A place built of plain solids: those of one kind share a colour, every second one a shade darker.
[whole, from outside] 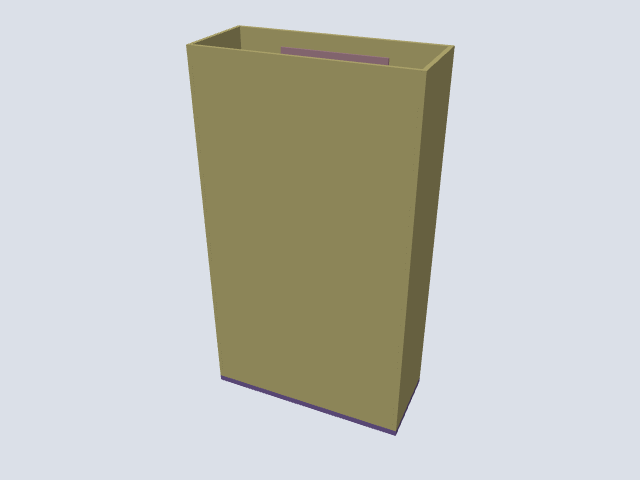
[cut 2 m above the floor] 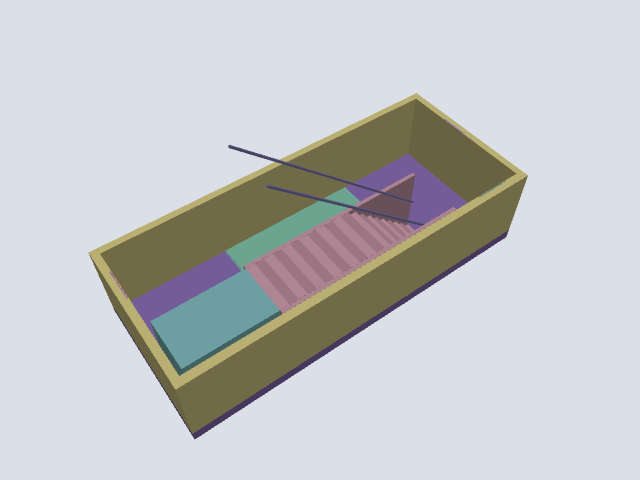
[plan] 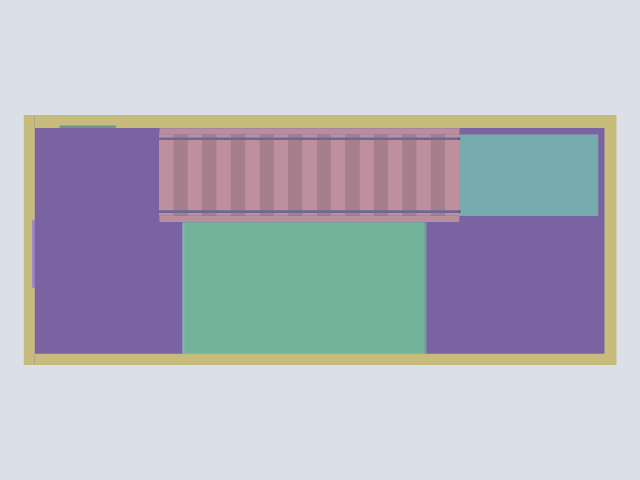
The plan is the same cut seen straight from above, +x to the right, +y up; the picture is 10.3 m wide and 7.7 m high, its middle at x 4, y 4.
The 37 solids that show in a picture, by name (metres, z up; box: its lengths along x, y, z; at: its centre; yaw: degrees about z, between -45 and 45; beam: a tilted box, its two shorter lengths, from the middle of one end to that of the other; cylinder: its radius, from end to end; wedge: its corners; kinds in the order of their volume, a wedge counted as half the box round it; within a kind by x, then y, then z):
{
 "wall_1": {"box": [0.18, 4.01, 16.79], "at": [-0.67, 4.0, 8.39]},
 "wall_2": {"box": [9.14, 0.18, 16.79], "at": [4.0, 2.08, 8.39]},
 "wall_3": {"box": [9.14, 0.21, 16.79], "at": [4.0, 5.9, 8.39]},
 "wall_4": {"box": [0.19, 4.01, 16.79], "at": [8.66, 4.0, 8.39]},
 "wall_wall_1": {"box": [4.81, 0.1, 16.12], "at": [3.83, 4.34, 8.06]},
 "wall_wall_2": {"box": [4.81, 0.1, 16.12], "at": [3.83, 5.74, 8.06]},
 "tread_slab_1": {"box": [0.24, 1.31, 0.21], "at": [1.54, 5.04, 0.1]},
 "tread_slab_2": {"box": [0.24, 1.31, 0.42], "at": [1.76, 5.04, 0.21]},
 "tread_slab_3": {"box": [0.24, 1.31, 0.62], "at": [1.99, 5.04, 0.31]},
 "tread_slab_4": {"box": [0.24, 1.31, 0.83], "at": [2.23, 5.04, 0.42]},
 "tread_slab_5": {"box": [0.24, 1.31, 1.04], "at": [2.46, 5.04, 0.52]},
 "tread_slab_6": {"box": [0.24, 1.31, 1.24], "at": [2.69, 5.04, 0.62]},
 "tread_slab_7": {"box": [0.24, 1.31, 1.45], "at": [2.92, 5.04, 0.73]},
 "tread_slab_8": {"box": [0.23, 1.31, 1.66], "at": [3.15, 5.04, 0.83]},
 "tread_slab_9": {"box": [0.24, 1.31, 1.87], "at": [3.38, 5.04, 0.94]},
 "tread_slab_10": {"box": [0.23, 1.31, 2.08], "at": [3.6, 5.04, 1.04]},
 "tread_slab_11": {"box": [0.24, 1.31, 2.28], "at": [3.83, 5.04, 1.14]},
 "tread_slab_12": {"box": [0.24, 1.31, 2.49], "at": [4.06, 5.04, 1.25]},
 "tread_slab_13": {"box": [0.24, 1.31, 2.7], "at": [4.29, 5.04, 1.35]},
 "tread_slab_14": {"box": [0.24, 1.31, 2.91], "at": [4.52, 5.04, 1.46]},
 "tread_slab_15": {"box": [0.24, 1.31, 3.12], "at": [4.75, 5.04, 1.56]},
 "tread_slab_16": {"box": [0.24, 1.31, 3.33], "at": [4.98, 5.04, 1.67]},
 "tread_slab_17": {"box": [0.23, 1.31, 3.54], "at": [5.21, 5.04, 1.77]},
 "tread_slab_18": {"box": [0.24, 1.31, 3.75], "at": [5.44, 5.04, 1.87]},
 "tread_slab_19": {"box": [0.24, 1.31, 3.95], "at": [5.67, 5.04, 1.98]},
 "tread_slab_20": {"box": [0.24, 1.31, 4.16], "at": [5.89, 5.04, 2.08]},
 "tread_slab_21": {"box": [0.24, 1.31, 4.37], "at": [6.12, 5.04, 2.18]},
 "landing_slab_1": {"box": [2.23, 1.31, 4.57], "at": [7.35, 5.04, 2.29]},
 "floor_slab_1": {"box": [9.51, 4.01, 0.3], "at": [4.0, 4.0, -0.15]},
 "corr_field_top_1": {"box": [3.85, 2.11, 0.09], "at": [3.75, 3.23, -0.03]},
 "door_front_leaf_1": {"box": [0.045, 1.08, 2.07], "at": [-0.6, 3.78, 1.03]},
 "door_end_leaf_1": {"box": [0.045, 0.91, 2.05], "at": [8.59, 3.21, 1.02]},
 "door_leaf_1": {"box": [0.91, 0.045, 2.05], "at": [0.28, 5.82, 1.02]},
 "handrail_rail_1": {"beam": [0.045, 0.045], "from": [1.42, 4.46, 1.11], "to": [6.24, 4.46, 5.48]},
 "handrail_rail_2": {"beam": [0.045, 0.045], "from": [1.42, 5.62, 1.11], "to": [6.24, 5.62, 5.48]},
 "corr_strip_top_1": {"box": [0.045, 2.11, 0.09], "at": [1.81, 3.23, -0.04]},
 "corr_strip_top_2": {"box": [0.045, 2.11, 0.09], "at": [5.69, 3.23, -0.04]}
}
